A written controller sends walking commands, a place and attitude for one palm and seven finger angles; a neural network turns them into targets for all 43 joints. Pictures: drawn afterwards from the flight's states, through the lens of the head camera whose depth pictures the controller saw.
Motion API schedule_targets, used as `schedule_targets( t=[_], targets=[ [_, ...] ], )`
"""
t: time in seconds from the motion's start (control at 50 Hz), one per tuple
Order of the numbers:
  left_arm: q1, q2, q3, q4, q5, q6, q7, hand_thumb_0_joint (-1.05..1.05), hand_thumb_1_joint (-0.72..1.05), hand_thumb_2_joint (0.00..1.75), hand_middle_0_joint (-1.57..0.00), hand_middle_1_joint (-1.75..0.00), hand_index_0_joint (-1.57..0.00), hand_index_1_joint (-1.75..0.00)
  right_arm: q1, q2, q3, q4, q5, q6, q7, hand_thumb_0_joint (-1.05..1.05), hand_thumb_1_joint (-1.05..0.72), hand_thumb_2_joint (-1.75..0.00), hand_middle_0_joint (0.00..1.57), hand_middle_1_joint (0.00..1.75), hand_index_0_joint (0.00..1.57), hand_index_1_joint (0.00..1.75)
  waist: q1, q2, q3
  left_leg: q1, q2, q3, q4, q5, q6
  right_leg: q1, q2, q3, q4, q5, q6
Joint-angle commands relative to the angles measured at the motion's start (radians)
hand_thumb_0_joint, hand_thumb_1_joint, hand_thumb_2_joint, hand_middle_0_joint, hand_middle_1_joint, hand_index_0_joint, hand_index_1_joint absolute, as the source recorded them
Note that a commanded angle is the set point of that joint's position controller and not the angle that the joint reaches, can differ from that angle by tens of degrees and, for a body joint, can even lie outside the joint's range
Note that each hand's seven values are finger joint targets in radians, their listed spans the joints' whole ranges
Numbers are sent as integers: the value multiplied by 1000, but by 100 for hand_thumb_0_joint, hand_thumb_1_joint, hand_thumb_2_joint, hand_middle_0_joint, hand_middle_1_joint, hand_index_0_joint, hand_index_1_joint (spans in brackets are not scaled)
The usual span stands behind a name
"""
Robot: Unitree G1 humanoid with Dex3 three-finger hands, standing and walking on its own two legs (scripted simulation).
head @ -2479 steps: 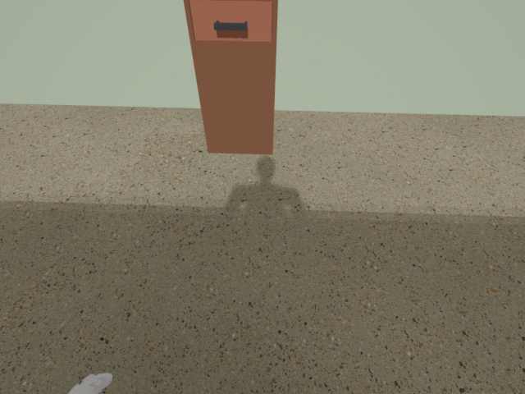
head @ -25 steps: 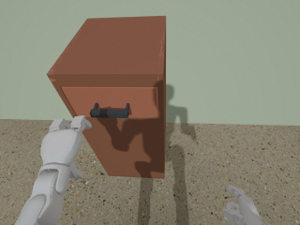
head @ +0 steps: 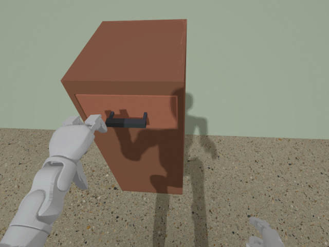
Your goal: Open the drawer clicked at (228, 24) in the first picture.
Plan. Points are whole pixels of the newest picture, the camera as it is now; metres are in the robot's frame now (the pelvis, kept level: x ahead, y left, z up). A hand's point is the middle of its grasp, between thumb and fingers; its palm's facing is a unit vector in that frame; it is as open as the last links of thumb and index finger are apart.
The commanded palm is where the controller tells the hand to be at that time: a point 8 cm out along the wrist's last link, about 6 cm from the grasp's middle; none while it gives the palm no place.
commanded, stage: raise the hand with hooked fingers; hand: left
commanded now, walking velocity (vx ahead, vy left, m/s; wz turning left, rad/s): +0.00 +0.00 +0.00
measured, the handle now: (127, 118) +0.51 +0.20 -0.03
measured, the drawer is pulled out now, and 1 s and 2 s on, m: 0.00 0.00 0.00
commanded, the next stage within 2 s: move the hooked fingers above the handle in 0.16 s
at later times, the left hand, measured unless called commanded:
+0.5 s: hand (95, 151) +0.31 +0.21 +0.07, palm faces +0.02 -0.08 -1.00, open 13.8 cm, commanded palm +0.30 +0.23 +0.13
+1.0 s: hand (109, 130) +0.39 +0.20 +0.06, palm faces +0.05 -0.06 -1.00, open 13.8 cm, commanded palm +0.36 +0.21 +0.11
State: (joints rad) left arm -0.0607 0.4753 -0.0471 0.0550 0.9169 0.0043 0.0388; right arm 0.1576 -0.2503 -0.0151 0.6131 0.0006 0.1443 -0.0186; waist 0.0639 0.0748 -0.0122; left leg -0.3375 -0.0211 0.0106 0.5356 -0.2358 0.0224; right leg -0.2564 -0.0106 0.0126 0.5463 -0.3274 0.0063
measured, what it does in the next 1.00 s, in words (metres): stands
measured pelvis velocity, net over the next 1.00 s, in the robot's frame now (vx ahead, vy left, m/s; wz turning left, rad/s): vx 0.01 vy -0.01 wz -0.01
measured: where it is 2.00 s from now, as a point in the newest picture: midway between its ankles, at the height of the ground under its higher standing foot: outside the picture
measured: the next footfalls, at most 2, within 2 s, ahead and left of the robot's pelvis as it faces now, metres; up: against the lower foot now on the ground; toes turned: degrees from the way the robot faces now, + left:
none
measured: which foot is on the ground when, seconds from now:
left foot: down 0.00-1.00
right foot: down 0.00-1.00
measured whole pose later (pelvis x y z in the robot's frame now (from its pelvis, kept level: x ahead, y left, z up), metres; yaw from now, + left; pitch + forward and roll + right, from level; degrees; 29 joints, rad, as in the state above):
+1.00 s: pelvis +0.01 -0.01 -0.01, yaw -1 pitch +7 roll +1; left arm -0.33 0.42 -0.08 0.40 0.99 0.00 0.19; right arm 0.21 -0.25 -0.05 0.67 0.02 0.13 -0.03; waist 0.02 0.06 -0.07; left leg -0.45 0.00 0.02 0.61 -0.28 0.01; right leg -0.38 0.01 0.02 0.64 -0.38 -0.01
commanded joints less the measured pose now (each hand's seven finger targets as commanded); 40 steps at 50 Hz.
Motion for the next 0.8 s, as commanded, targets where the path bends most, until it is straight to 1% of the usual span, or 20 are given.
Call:
schedule_targets(
  t=[0.0, 0.06, 0.12, 0.2, 0.22, 0.24, 0.32, 0.34, 0.38, 0.4, 0.44, 0.46, 0.5, 0.54, 0.62, 0.64, 0.66, 0.72, 0.76, 0.78],
  targets=[
    [-287, 236, 176, -241, 5, -50, 105, 0, -50, 30, -30, -120, -30, -120, -124, -98, -38, -151, 0, -56, -4, 0, -90, -90, 20, 30, 20, 30, 15, -20, -272, 174, -6, -8, -51, 218, 2, 2, 40, -30, -67, 203, -44],
    [-287, 217, 168, -212, 10, -49, 139, 0, -50, 30, -30, -120, -30, -120, -122, -98, -46, -133, 5, -66, -5, 0, -90, -90, 20, 30, 20, 30, 10, -27, -265, 174, -5, -2, -44, 208, 5, -26, 42, -30, -67, 203, -42],
    [-294, 199, 144, -184, 17, -19, 152, 0, -50, 30, -30, -120, -30, -120, -123, -100, -47, -125, 10, -67, 0, 0, -90, -90, 20, 30, 20, 30, 6, -17, -272, 169, -7, 1, -45, 190, 3, -25, 40, -29, -67, 188, -42],
    [-256, 187, 117, -123, 3, 27, 126, 0, -50, 30, -30, -120, -30, -120, -136, -104, -43, -126, 18, -64, -6, 0, -90, -90, 20, 30, 20, 30, 2, -68, -236, 138, -12, 13, -58, 148, 7, -8, 36, -19, -88, 169, -35],
    [-256, 169, 91, -118, -1, 34, 113, 0, -50, 30, -30, -120, -30, -120, -141, -103, -38, -130, 22, -64, -7, 0, -90, -90, 20, 30, 20, 30, -2, -79, -218, 132, -13, 15, -61, 133, 10, -14, 34, -18, -94, 162, -32],
    [-253, 175, 92, -120, -1, 35, 101, 0, -50, 30, -30, -120, -30, -120, -141, -104, -38, -131, 21, -62, -8, 0, -90, -90, 20, 30, 20, 30, -2, -94, -209, 131, -13, 16, -66, 128, 12, -11, 34, -15, -99, 158, -31],
    [-355, 177, 68, -112, 13, 16, 82, 0, -50, 30, -30, -120, -30, -120, -141, -101, -28, -129, 17, -67, -19, 0, -90, -90, 20, 30, 20, 30, -17, -83, -193, 134, -17, 16, -61, 102, 15, -40, 32, -14, -105, 132, -29],
    [-382, 195, 84, -86, 18, 3, 82, 0, -50, 30, -30, -120, -30, -120, -131, -100, -31, -119, 16, -69, -24, 0, -90, -90, 20, 30, 20, 30, -20, -99, -181, 132, -16, 15, -59, 96, 16, -48, 34, -14, -106, 129, -29],
    [-402, 195, 87, -91, 26, -21, 91, 0, -50, 30, -30, -120, -30, -120, -127, -96, -31, -122, 13, -72, -27, 0, -90, -90, 20, 30, 20, 30, -11, -68, -211, 144, -19, 13, -53, 110, 16, -46, 36, -15, -95, 138, -32],
    [-429, 215, 107, -76, 30, -28, 100, 0, -50, 30, -30, -120, -30, -120, -122, -96, -34, -117, 12, -72, -29, 0, -90, -90, 20, 30, 20, 30, -12, -62, -214, 141, -18, 15, -52, 103, 13, -46, 35, -15, -96, 119, -33],
    [-469, 186, 84, -52, 33, -44, 115, 0, -50, 30, -30, -120, -30, -120, -112, -91, -36, -110, 14, -79, -29, 0, -90, -90, 20, 30, 20, 30, -17, -44, -223, 144, -19, 11, -40, 112, 14, -63, 37, -17, -84, 136, -36],
    [-490, 200, 97, -35, 36, -48, 123, 0, -50, 30, -30, -120, -30, -120, -104, -92, -38, -100, 13, -81, -31, 0, -90, -90, 20, 30, 20, 30, -19, -51, -236, 149, -17, 15, -34, 126, 14, -64, 37, -17, -80, 153, -35],
    [-474, 242, 144, 26, 39, -39, 137, 0, -50, 30, -30, -120, -30, -120, -97, -97, -40, -95, 13, -75, -34, 0, -90, -90, 20, 30, 20, 30, -7, -59, -250, 119, -22, 18, -30, 129, 11, -38, 36, -11, -75, 161, -35],
    [-509, 204, 108, 65, 44, -30, 141, 0, -50, 30, -30, -120, -30, -120, -91, -95, -41, -91, 19, -75, -32, 0, -90, -90, 20, 30, 20, 30, -18, -71, -244, 112, -19, 20, -23, 130, 12, -60, 38, -16, -66, 170, -35],
    [-523, 158, 54, 96, 52, -6, 135, 0, -50, 30, -30, -120, -30, -120, -74, -103, -50, -96, 19, -70, -25, 0, -90, -90, 20, 30, 20, 30, -25, -41, -292, 122, -18, 21, -6, 167, 12, -67, 41, -22, -44, 205, -39],
    [-560, 135, 23, 87, 52, -5, 131, 0, -50, 30, -30, -120, -30, -120, -68, -105, -52, -94, 18, -69, -24, 0, -90, -90, 20, 30, 20, 30, -37, -42, -299, 134, -15, 22, 2, 186, 13, -76, 41, -21, -40, 231, -39],
    [-558, 130, 18, 85, 50, -4, 127, 0, -50, 30, -30, -120, -30, -120, -60, -106, -56, -99, 18, -69, -23, 0, -90, -90, 20, 30, 20, 30, -36, -49, -312, 135, -15, 18, 5, 195, 14, -73, 41, -21, -35, 240, -39],
    [-552, 129, 18, 89, 48, -11, 120, 0, -50, 30, -30, -120, -30, -120, -45, -111, -60, -101, 15, -65, -22, 0, -90, -90, 20, 30, 20, 30, -37, -86, -334, 131, -15, 13, 17, 219, 19, -67, 42, -19, -22, 271, -38],
    [-565, 149, 40, 97, 49, -21, 126, 0, -50, 30, -30, -120, -30, -120, -32, -113, -64, -95, 14, -63, -23, 0, -90, -90, 20, 30, 20, 30, -33, -97, -339, 120, -15, 12, 23, 234, 19, -63, 42, -20, -10, 296, -38],
    [-570, 183, 74, 101, 56, -27, 134, 0, -50, 30, -30, -120, -30, -120, -30, -116, -65, -90, 14, -60, -23, 0, -90, -90, 20, 30, 20, 30, -28, -89, -343, 116, -13, 13, 28, 250, 18, -62, 43, -18, -3, 311, -40]
  ],
)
